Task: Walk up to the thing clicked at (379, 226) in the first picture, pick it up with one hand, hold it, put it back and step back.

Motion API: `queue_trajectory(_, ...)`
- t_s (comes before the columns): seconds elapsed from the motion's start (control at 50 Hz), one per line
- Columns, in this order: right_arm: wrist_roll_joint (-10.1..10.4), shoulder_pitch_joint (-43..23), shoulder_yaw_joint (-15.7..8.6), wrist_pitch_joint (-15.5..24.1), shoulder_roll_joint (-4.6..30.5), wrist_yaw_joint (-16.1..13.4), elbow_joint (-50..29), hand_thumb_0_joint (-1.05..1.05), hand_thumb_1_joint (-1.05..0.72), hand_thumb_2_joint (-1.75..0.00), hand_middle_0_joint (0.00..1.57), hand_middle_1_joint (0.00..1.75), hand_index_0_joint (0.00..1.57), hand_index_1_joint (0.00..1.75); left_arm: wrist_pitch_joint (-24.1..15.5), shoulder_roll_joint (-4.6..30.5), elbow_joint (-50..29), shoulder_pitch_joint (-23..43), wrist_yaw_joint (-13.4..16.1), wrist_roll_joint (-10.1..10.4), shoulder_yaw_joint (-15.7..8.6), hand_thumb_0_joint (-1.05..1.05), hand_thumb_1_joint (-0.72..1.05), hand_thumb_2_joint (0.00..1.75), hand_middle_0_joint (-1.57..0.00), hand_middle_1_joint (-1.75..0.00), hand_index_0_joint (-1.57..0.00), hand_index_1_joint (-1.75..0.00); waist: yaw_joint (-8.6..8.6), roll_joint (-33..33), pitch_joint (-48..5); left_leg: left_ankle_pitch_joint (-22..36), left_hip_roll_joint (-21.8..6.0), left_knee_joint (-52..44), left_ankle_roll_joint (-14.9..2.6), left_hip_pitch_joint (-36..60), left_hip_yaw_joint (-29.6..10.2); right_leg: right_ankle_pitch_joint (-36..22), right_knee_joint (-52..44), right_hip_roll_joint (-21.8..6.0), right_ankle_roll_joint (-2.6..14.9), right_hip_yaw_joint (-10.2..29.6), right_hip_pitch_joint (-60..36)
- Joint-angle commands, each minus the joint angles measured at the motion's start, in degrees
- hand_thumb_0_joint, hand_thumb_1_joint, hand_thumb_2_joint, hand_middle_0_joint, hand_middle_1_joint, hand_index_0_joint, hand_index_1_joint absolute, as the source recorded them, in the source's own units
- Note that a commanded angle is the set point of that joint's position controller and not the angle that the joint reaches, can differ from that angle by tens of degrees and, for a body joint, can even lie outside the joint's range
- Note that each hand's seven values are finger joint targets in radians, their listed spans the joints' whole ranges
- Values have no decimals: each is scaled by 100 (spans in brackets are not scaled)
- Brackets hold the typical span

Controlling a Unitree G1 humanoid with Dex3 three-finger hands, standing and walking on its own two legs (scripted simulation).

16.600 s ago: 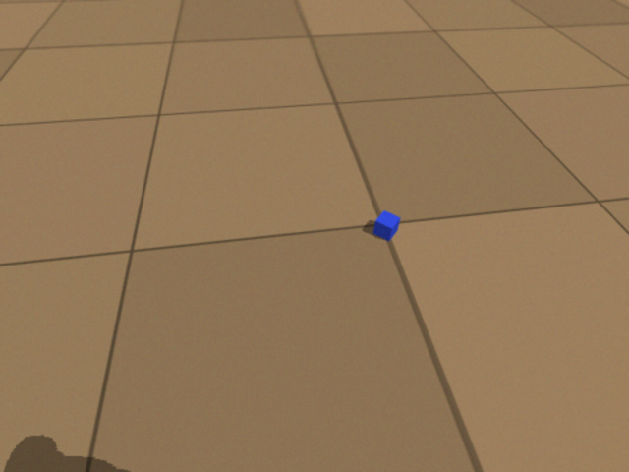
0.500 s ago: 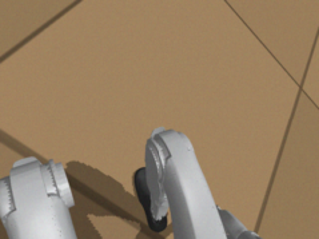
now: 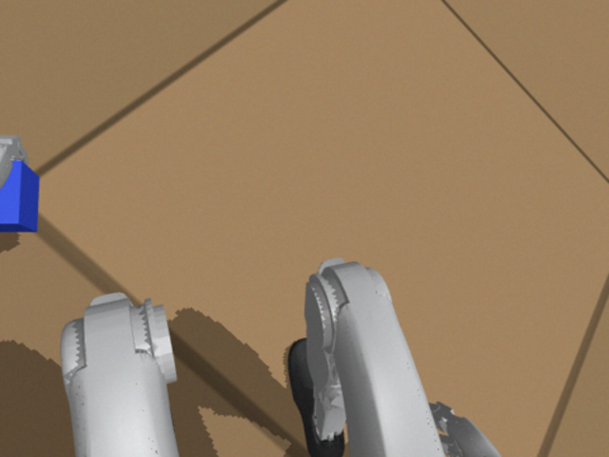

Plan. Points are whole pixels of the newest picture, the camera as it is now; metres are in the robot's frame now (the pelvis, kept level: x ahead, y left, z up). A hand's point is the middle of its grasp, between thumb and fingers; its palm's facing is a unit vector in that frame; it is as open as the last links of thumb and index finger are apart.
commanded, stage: settle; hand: left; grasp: from above
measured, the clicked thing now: out of the picture +0.45 +0.34 -0.21
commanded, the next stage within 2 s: lift in 0.32 s
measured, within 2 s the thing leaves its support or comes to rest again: neither
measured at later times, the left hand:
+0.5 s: hand out of the picture +0.43 +0.33 -0.11, palm faces -0.45 -0.02 -0.89, open 10.8 cm
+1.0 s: hand out of the picture +0.37 +0.33 +0.01, palm faces -0.46 -0.05 -0.88, open 10.8 cm
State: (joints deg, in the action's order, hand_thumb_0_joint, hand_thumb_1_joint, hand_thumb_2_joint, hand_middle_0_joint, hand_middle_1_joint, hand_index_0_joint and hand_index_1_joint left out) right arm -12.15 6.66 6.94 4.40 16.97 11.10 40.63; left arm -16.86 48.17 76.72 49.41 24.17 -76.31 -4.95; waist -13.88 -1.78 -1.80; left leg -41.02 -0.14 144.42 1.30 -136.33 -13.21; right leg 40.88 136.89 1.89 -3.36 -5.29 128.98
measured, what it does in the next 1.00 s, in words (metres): rises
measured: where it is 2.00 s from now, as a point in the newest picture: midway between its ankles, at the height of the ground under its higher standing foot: (243, 447)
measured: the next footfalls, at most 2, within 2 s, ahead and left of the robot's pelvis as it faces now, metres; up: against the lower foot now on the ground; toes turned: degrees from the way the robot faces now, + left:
none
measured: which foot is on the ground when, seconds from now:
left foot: down 0.00-1.00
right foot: down 0.00-1.00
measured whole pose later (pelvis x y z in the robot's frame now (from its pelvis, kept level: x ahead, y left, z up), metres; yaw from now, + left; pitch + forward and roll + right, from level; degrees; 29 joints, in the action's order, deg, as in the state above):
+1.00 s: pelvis -0.02 +0.00 +0.11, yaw +6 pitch +33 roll -8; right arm -2.2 9.9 0.1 -3.9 15.5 4.4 36.7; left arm -18.4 41.0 51.5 38.4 1.4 -63.4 -0.9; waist -7.0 2.4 -9.3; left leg -36.7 -0.9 122.9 0.3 -119.8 -7.1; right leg 37.6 118.7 -0.3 -3.2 -2.0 114.5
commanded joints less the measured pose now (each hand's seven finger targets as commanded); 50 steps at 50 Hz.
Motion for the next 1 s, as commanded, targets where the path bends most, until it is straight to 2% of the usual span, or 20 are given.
queue_trajectory(0.0,205,1050,-626,-168,1547,-123,-127,0,-91,-90,20,30,20,30,183,1106,-725,1822,-226,332,78,0,57,92,-91,-85,-93,-82,-72,2197,-3563,1346,1,-1821,-200,3129,796,-1625,-1424,144,497,-580,-1580)
queue_trajectory(0.02,236,1092,-626,-202,1504,-119,-111,0,-91,-90,20,30,20,30,237,944,-582,1710,-351,365,210,0,58,92,-93,-84,-95,-82,-61,2048,-3497,1327,-7,-1855,-224,3167,817,-1627,-1526,150,489,-543,-1695)
queue_trajectory(0.08,365,1093,-676,-308,1523,-191,-163,0,-92,-90,20,30,20,30,235,933,-784,1885,-716,490,272,0,61,92,-96,-83,-98,-82,-35,1865,-3463,1108,16,-2059,-235,3189,771,-1382,-1611,123,529,-527,-1698)
queue_trajectory(0.1,375,1103,-702,-343,1545,-223,-195,0,-92,-90,20,30,20,30,207,980,-867,1853,-814,520,245,0,60,95,-97,-82,-98,-81,17,1815,-3505,1094,19,-2043,-243,3188,807,-1344,-1697,115,536,-501,-1787)
queue_trajectory(0.2,438,1161,-681,-471,1413,-352,-268,0,-92,-90,20,30,20,30,-72,1130,-1263,2096,-1083,621,165,0,63,95,-101,-79,-101,-79,12,1605,-3766,1115,34,-1987,-270,3139,914,-1292,-1859,116,513,-379,-2129)
queue_trajectory(0.24,444,1158,-661,-506,1422,-406,-285,0,-92,-90,20,30,20,30,-188,1333,-1313,2149,-1088,597,38,0,65,96,-102,-81,-103,-80,53,1564,-3726,1146,56,-1970,-273,3128,948,-1285,-1933,106,517,-353,-2172)
queue_trajectory(0.32,428,1129,-634,-569,1440,-466,-319,0,-92,-90,20,30,20,30,-365,1451,-1392,2220,-1003,486,-89,0,62,97,-100,-81,-100,-81,106,1814,-3780,1162,58,-2077,-217,3392,925,-1216,-1896,98,567,-397,-1951)
queue_trajectory(0.38,437,1153,-635,-602,1394,-479,-316,0,-91,-90,20,30,20,30,-378,1447,-1342,2202,-913,404,-101,0,61,98,-97,-83,-98,-82,156,1994,-3841,1071,63,-2228,-208,3517,952,-1137,-1891,84,574,-396,-1903)
queue_trajectory(0.4,432,1136,-638,-611,1399,-495,-341,0,-94,-91,20,30,20,30,-383,1410,-1465,2314,-890,390,-45,0,59,90,-96,-87,-99,-84,143,2050,-3903,1005,53,-2275,-206,3561,940,-1088,-1901,84,578,-416,-1824)
queue_trajectory(0.42,443,1177,-629,-603,1339,-483,-324,0,-90,-90,20,30,20,30,-355,1322,-1440,2287,-893,394,1,0,51,95,-88,-79,-91,-77,143,2211,-3959,1075,49,-2327,-202,3681,963,-1204,-1871,71,555,-391,-1922)
queue_trajectory(0.44,463,1219,-658,-612,1370,-486,-314,0,-94,-91,20,30,20,30,-322,1352,-1518,2318,-893,386,-23,0,52,87,-91,-86,-94,-83,184,2311,-4103,1124,49,-2422,-193,3809,932,-1263,-1840,68,561,-412,-1903)
queue_trajectory(0.46,481,1204,-704,-623,1391,-494,-322,0,-92,-91,20,30,20,30,-255,1346,-1422,2167,-901,397,-35,0,55,92,-90,-85,-93,-83,228,2273,-4152,1105,46,-2486,-191,3868,911,-1242,-1860,61,568,-417,-1856)
queue_trajectory(0.52,546,1282,-771,-644,1379,-497,-334,0,-92,-91,20,30,20,30,-62,1262,-1496,2063,-1057,588,11,0,54,92,-88,-87,-91,-84,258,2229,-4263,1113,52,-2643,-220,3907,926,-1307,-1966,36,549,-378,-2015)
queue_trajectory(0.6,669,1370,-908,-700,1343,-530,-355,0,-92,-91,20,30,20,30,75,1202,-1877,1847,-1475,861,47,0,54,90,-89,-85,-92,-82,355,2002,-4313,987,56,-2870,-268,3948,960,-1205,-2211,28,540,-276,-2209)
queue_trajectory(0.64,710,1367,-959,-726,1318,-544,-404,0,-93,-91,20,30,20,30,78,1177,-2092,1619,-1652,986,28,0,56,89,-91,-83,-94,-80,423,1932,-4334,943,41,-2958,-270,4015,936,-1163,-2271,23,543,-233,-2296)
queue_trajectory(0.74,825,1350,-1017,-765,1164,-640,-532,0,-92,-91,20,30,20,30,-152,1110,-2842,1495,-1978,1283,-31,0,57,88,-94,-80,-96,-78,420,1570,-4369,771,64,-3116,-337,3932,1018,-1021,-2690,15,515,-79,-2646)
queue_trajectory(0.78,861,1309,-1017,-762,1144,-689,-551,0,-92,-91,20,30,20,30,-225,1202,-2936,1259,-2036,1352,-141,0,56,89,-93,-80,-95,-78,532,1470,-4314,784,69,-3249,-328,4017,1007,-999,-2799,3,521,-51,-2717)
queue_trajectory(0.84,908,1259,-1064,-753,1119,-723,-622,0,-92,-91,20,30,20,30,-296,917,-3178,1025,-2083,1386,-26,0,56,92,-92,-84,-94,-82,587,1622,-4371,868,3,-3594,-273,4506,852,-1143,-2812,2,526,-97,-2719)
queue_trajectory(0.9,966,1210,-1098,-769,1096,-756,-697,0,-92,-91,20,30,20,30,-253,917,-3399,669,-2059,1435,-92,0,55,93,-90,-86,-93,-84,679,1670,-4330,853,0,-3898,-266,4732,843,-1125,-3034,-8,528,-84,-2939)
queue_trajectory(0.98,1046,1132,-1188,-801,1060,-818,-774,0,-91,-91,20,30,20,30,-64,668,-3942,427,-2097,1579,-5,0,58,92,-92,-85,-94,-83,728,1622,-4374,792,-35,-4357,-260,5210,814,-1092,-3421,-27,510,-55,-3293)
